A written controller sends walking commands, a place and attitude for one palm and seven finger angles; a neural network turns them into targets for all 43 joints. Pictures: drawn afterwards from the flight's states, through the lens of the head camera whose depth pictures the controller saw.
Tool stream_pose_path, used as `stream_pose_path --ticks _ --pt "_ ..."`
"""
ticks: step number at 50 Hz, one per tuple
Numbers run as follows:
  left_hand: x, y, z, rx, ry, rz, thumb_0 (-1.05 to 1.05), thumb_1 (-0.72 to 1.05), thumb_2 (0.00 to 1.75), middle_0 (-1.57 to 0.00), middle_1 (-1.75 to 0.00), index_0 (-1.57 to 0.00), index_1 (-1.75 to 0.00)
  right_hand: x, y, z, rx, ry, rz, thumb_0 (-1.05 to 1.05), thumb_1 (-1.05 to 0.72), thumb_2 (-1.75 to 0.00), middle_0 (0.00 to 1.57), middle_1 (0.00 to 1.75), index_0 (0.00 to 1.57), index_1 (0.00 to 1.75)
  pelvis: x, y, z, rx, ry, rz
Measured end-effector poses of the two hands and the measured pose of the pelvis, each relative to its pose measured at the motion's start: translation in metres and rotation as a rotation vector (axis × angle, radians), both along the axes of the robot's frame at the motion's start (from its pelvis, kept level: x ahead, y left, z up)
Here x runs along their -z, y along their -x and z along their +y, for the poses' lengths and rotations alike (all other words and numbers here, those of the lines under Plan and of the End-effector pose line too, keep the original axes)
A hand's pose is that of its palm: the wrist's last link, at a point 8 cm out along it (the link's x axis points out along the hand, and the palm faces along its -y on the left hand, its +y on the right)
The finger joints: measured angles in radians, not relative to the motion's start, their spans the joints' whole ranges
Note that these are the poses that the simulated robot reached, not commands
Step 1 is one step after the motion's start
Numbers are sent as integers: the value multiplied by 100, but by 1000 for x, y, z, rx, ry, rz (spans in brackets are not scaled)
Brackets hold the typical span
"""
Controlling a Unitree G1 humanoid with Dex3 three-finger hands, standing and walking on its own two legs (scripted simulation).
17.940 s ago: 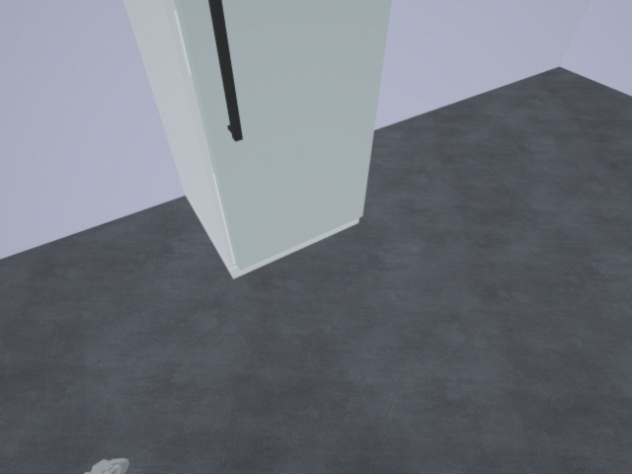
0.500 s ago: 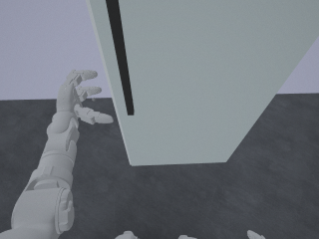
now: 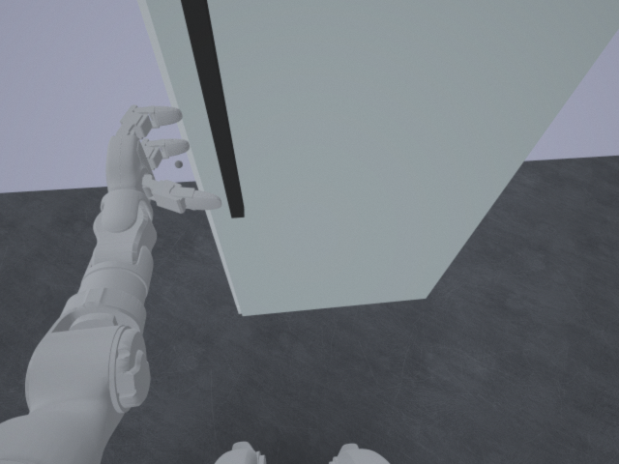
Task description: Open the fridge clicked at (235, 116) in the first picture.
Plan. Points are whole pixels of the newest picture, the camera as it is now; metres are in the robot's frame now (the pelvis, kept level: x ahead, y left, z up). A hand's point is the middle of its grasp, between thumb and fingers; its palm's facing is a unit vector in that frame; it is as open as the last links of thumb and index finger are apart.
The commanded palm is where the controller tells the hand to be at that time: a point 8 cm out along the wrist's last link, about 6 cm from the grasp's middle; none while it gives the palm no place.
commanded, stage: move the hooked fingers beside the handle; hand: left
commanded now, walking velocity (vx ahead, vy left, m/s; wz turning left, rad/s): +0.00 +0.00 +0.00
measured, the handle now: (219, 112) +0.53 +0.09 +0.15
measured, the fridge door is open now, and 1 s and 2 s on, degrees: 0 0 0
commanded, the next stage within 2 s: feel for the door with the fingertips in 0.56 s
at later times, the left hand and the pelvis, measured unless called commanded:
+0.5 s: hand (173, 171) +0.47 +0.15 +0.10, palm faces +0.08 -1.00 -0.01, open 14.0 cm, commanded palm +0.44 +0.20 +0.10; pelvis +0.00 +0.01 +0.00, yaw +1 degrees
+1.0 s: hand (206, 166) +0.48 +0.11 +0.10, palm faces +0.07 -1.00 +0.01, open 14.0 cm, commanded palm +0.45 +0.16 +0.10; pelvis -0.01 +0.00 +0.00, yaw +0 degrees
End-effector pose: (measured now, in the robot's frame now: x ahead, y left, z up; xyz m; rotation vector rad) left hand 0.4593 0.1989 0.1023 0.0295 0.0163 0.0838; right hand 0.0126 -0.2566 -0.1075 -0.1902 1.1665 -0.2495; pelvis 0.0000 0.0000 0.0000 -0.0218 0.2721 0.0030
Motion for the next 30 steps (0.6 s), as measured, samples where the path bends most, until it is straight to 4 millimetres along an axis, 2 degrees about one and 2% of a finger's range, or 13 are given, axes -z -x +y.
stream_pose_path --ticks 5,12,18,25,30 --pt "3 3 0 -3 27 33 -2 -49 30 -30 -119 -31 -121 -3 -8 3 -5 0 -19 1 -90 -90 20 30 20 30 -3 -1 2 -2 3 -12" --pt "-5 10 3 -6 8 -19 -2 -49 30 -30 -119 -30 -120 -6 -23 4 -27 3 -63 1 -90 -90 20 30 20 30 -3 0 4 -5 4 -22" --pt "6 14 7 -5 20 32 -2 -49 30 -30 -119 -30 -120 -8 -33 4 -45 10 -79 0 -90 -90 20 30 20 30 -3 2 4 -12 5 -24" --pt "-2 16 4 2 14 -35 -2 -50 30 -30 -120 -30 -120 -6 -35 3 -55 17 -83 0 -90 -90 20 30 20 30 -1 4 5 -17 9 -25" --pt "-1 10 3 3 21 9 -2 -50 30 -30 -120 -30 -120 -5 -31 4 -49 13 -73 0 -90 -90 20 30 20 30 -1 5 4 -17 7 -22"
